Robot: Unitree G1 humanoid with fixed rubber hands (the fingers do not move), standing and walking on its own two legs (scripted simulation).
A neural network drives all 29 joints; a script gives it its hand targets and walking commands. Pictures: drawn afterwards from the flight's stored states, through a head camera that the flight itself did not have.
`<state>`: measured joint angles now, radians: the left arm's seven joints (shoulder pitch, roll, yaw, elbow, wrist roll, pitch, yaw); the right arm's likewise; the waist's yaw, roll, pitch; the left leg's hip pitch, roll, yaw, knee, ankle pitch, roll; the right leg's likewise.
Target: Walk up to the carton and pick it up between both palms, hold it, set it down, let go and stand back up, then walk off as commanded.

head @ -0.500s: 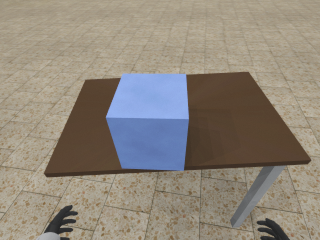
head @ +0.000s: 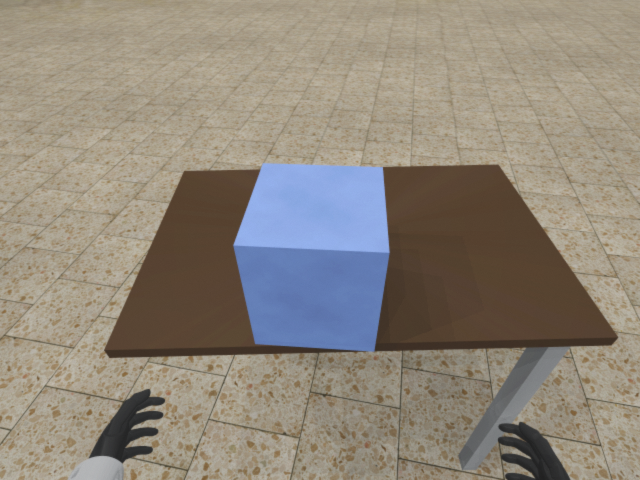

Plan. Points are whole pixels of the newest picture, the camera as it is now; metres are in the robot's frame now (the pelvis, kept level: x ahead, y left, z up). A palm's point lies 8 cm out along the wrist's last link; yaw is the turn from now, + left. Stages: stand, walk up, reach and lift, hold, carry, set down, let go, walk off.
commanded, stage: reach and lift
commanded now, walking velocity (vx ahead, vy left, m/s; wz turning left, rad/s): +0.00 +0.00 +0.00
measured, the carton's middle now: (318, 256) +0.44 +0.04 +0.05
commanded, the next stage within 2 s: none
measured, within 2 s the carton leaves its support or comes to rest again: neither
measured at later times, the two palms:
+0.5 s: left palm (123, 410) +0.20 +0.26 +0.04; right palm (536, 442) +0.18 -0.20 +0.04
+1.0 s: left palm (138, 366) +0.24 +0.24 +0.08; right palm (513, 371) +0.23 -0.18 +0.09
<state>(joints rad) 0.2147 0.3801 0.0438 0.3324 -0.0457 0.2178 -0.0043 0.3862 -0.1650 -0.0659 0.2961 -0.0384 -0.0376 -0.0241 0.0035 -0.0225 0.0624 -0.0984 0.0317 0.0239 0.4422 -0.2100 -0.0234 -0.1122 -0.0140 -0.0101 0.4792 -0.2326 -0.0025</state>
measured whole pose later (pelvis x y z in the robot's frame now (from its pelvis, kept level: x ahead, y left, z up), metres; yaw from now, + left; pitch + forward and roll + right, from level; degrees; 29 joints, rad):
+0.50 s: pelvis +0.01 +0.00 +0.00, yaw +0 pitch -7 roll +1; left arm 0.25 0.38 0.04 0.01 -0.18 0.22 -0.02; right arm 0.45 -0.06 -0.03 -0.18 0.06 0.17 -0.11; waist 0.03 -0.02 0.06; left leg -0.09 0.03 0.02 0.42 -0.20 -0.03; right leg -0.11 -0.01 -0.01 0.46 -0.23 0.00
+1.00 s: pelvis +0.01 +0.00 +0.00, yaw +0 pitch -7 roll +1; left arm 0.13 0.38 0.02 -0.13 -0.25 0.37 -0.02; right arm 0.24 -0.05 -0.02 -0.29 0.11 0.35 -0.17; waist 0.04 -0.02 0.06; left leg -0.09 0.03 0.02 0.41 -0.20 -0.03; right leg -0.11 -0.01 -0.01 0.45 -0.23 0.00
